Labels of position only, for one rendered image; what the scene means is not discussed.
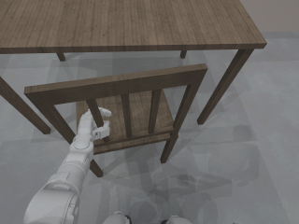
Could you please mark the robot left hand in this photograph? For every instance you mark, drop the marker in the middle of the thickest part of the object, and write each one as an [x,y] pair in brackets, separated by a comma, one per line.
[87,124]

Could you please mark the robot left thigh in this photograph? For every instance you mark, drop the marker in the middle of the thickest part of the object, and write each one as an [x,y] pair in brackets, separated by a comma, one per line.
[117,219]

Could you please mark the table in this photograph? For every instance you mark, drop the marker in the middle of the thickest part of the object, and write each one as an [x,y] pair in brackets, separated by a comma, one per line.
[75,26]

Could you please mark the left robot shin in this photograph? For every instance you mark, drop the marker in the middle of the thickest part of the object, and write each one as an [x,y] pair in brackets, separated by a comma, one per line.
[118,213]

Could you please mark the left robot forearm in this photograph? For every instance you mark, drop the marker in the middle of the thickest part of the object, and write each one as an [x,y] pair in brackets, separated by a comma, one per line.
[73,170]

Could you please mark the chair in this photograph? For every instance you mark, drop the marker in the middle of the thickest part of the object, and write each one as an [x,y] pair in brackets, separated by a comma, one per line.
[140,114]

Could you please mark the robot left upper arm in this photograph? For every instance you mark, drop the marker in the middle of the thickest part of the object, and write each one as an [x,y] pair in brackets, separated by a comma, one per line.
[54,207]

